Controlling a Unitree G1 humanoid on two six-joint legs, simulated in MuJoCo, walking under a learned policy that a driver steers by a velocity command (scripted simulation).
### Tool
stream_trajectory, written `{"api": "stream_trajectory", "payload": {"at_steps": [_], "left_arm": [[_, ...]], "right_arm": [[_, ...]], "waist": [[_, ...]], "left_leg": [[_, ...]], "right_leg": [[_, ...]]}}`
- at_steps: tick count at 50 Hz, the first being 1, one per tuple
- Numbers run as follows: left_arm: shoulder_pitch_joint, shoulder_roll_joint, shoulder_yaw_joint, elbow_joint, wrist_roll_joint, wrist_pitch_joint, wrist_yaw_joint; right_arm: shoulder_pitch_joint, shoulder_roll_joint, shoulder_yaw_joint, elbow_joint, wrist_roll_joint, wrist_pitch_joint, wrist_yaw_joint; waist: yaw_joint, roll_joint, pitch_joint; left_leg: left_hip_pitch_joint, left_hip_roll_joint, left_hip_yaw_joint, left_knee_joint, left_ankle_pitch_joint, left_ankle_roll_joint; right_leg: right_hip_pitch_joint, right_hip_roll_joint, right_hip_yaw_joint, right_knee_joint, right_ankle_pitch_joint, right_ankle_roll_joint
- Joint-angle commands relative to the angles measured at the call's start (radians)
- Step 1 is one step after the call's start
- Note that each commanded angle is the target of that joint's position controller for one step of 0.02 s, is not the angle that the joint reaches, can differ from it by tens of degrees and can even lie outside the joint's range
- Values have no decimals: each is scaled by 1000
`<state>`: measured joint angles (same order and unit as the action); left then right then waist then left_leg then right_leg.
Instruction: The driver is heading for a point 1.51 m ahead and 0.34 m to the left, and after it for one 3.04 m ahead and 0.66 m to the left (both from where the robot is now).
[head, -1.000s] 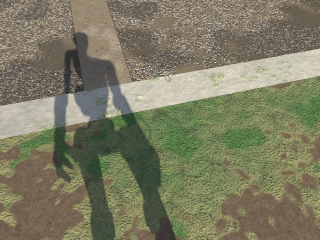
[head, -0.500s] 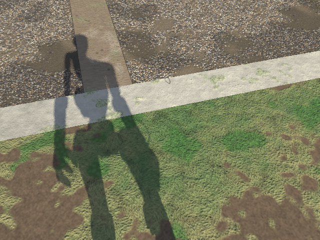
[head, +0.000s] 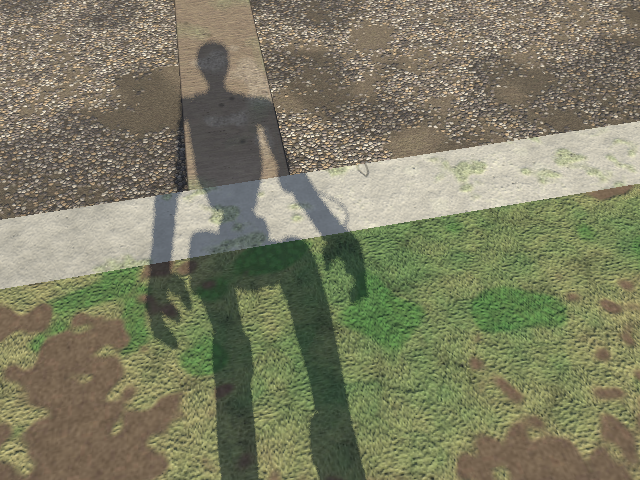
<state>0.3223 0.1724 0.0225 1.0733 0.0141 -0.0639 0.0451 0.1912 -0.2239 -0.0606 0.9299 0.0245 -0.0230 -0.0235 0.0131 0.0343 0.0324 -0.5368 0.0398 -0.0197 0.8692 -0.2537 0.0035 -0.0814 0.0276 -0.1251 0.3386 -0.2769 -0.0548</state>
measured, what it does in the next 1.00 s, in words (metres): walks ahead, turning left: left foot, then right foot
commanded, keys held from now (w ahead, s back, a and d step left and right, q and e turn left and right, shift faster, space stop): q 0.60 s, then no key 0.28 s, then w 0.12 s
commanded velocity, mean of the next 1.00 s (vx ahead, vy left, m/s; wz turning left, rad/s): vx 0.03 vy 0.00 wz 0.41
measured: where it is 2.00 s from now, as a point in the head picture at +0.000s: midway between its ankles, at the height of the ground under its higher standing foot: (271, 472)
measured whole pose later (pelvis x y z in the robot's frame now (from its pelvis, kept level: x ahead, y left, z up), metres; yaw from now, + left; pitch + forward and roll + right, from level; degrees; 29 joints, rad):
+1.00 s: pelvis +0.10 +0.01 +0.00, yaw +26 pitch +1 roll +0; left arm 0.22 0.24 0.03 0.84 -0.01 -0.02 0.02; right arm 0.20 -0.26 -0.05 0.74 0.02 0.02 -0.02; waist 0.03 0.02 0.01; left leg -0.23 0.00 -0.03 0.53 -0.34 -0.04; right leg -0.23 -0.01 0.01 0.48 -0.28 -0.01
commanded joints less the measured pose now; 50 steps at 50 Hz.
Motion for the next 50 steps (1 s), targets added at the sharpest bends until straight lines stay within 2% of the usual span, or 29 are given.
{"api": "stream_trajectory", "payload": {"at_steps": [1,6,8,9,10,11,12,13,14,15,17,20,23,26,29,31,32,33,34,35,36,37,38,39,42,44,46,48,50], "left_arm": [[-4,227,51,-61,-14,17,28],[-70,237,75,-108,-34,42,32],[-105,238,79,-133,-40,49,31],[-78,237,78,-146,-25,43,24],[-71,136,45,-201,26,32,11],[-86,158,48,-205,6,19,-8],[-132,184,54,-226,-31,18,-15],[-155,201,60,-223,-35,21,-10],[-168,216,68,-219,-18,28,3],[-167,227,74,-225,-9,37,10],[-150,194,69,-228,-8,46,11],[-180,177,62,-243,-13,51,19],[-221,184,62,-260,-16,53,17],[-236,192,65,-274,-22,40,9],[-208,202,67,-278,-30,21,-6],[-126,207,72,-259,-32,9,-19],[-90,235,81,-250,-23,8,-23],[-91,296,91,-261,-1,14,-20],[-123,350,99,-271,38,22,-21],[-173,291,85,-306,41,16,-21],[-222,247,74,-325,25,14,-18],[-246,229,68,-332,5,15,-19],[-240,215,61,-329,-12,15,-18],[-224,206,54,-323,-14,18,-17],[-170,198,46,-302,-6,27,-12],[-157,227,51,-296,-8,35,-10],[-103,263,60,-281,-16,40,-16],[-87,296,67,-275,-34,44,-23],[-83,270,57,-273,-37,37,-28]], "right_arm": [[-49,-35,1,-95,-3,10,12],[-76,-67,-17,-145,-5,22,39],[25,-101,-41,-129,-7,11,46],[105,-188,-73,-128,-14,6,35],[134,-311,-95,-145,-35,2,20],[160,-243,-70,-148,-45,-8,25],[58,-213,-63,-177,-38,-20,25],[-23,-181,-55,-196,-17,-23,22],[-68,-168,-51,-212,-9,-18,19],[-79,-168,-51,-216,-12,-14,16],[-61,-185,-56,-218,-25,-7,10],[-29,-216,-68,-226,-17,0,-2],[-38,-223,-70,-241,-14,10,-12],[-41,-222,-69,-253,-18,20,-16],[-45,-222,-68,-269,-16,31,-19],[-71,-214,-61,-285,-6,43,-25],[-49,-189,-52,-287,-3,49,-29],[0,-127,-35,-288,-11,52,-28],[-16,-146,-45,-332,-6,38,-25],[4,-231,-66,-310,-23,26,-20],[33,-254,-78,-280,-15,28,-16],[58,-225,-74,-251,-17,39,-20],[64,-197,-67,-243,-24,47,-22],[62,-167,-57,-243,-22,51,-20],[-6,-121,-32,-270,-12,46,-18],[-49,-93,-13,-286,-19,43,-11],[-60,-100,-10,-283,-7,40,-4],[-43,-126,-17,-270,2,31,1],[6,-132,-20,-245,1,13,2]], "waist": [[-5,-132,-13],[-17,-125,-10],[-75,-81,-79],[-105,31,-148],[-59,263,-225],[-81,174,-365],[-56,116,-248],[-29,20,-160],[-16,-29,-129],[2,-13,-124],[13,33,-132],[-5,64,-146],[-20,89,-136],[-29,116,-127],[-23,136,-141],[24,130,-155],[28,100,-165],[-9,-92,-175],[-36,-335,-109],[-35,-249,-106],[-55,-175,-99],[-65,-138,-84],[-54,-137,-73],[-49,-137,-67],[-12,-181,-66],[11,-208,-77],[45,-222,-79],[37,-225,-27],[2,-191,-6]], "left_leg": [[-1,12,37,-79,15,-10],[36,-5,84,-176,-28,47],[227,-72,127,-341,114,97],[436,-2,-39,-422,452,158],[672,298,-497,-439,872,371],[666,347,-615,-491,710,438],[579,311,-519,-511,602,401],[485,247,-408,-527,496,329],[413,208,-357,-539,416,284],[346,172,-321,-549,389,266],[301,129,-285,-558,396,260],[316,125,-313,-564,303,260],[284,111,-356,-581,111,236],[276,102,-405,-581,44,219],[316,100,-461,-550,123,204],[307,70,-449,-493,181,166],[253,30,-410,-438,137,123],[119,-75,-287,-235,-101,70],[-71,-212,-147,-46,-372,25],[-71,-152,-197,160,-359,-1],[-59,-148,-198,239,-290,-11],[-54,-144,-185,278,-238,-32],[-67,-144,-184,318,-194,-51],[-45,-143,-172,327,-173,-66],[-4,-96,-105,116,-137,-92],[101,-49,-40,-65,-156,-99],[193,-56,16,-201,-171,-89],[265,-81,61,-353,-91,-53],[403,-83,54,-500,-41,9]], "right_leg": [[17,-297,88,-31,757,-132],[37,-320,61,85,731,-109],[-1,-256,-3,301,797,-56],[-147,-172,-38,533,578,23],[-496,39,-32,895,-340,104],[-505,38,213,1033,-443,85],[-569,4,227,1049,-376,75],[-579,-34,219,979,-292,74],[-557,-57,214,900,-228,79],[-494,-64,211,836,-188,83],[-432,-35,191,729,-144,97],[-426,-15,200,584,-109,121],[-402,-5,214,489,-58,129],[-365,7,220,407,-55,124],[-310,18,218,292,-64,106],[-189,11,190,99,47,81],[-85,-51,211,16,123,59],[22,-256,409,-37,162,-15],[-27,-408,655,-81,320,-190],[-70,-439,656,-78,335,-243],[-84,-375,540,-51,343,-202],[-83,-306,449,-31,328,-155],[-74,-283,415,-23,342,-145],[-87,-260,373,-21,378,-147],[-28,-224,307,-16,398,-153],[-30,-221,290,-3,414,-151],[-64,-227,315,-37,156,-153],[-125,-234,362,-70,-112,-153],[-201,-218,373,-52,-189,-121]]}}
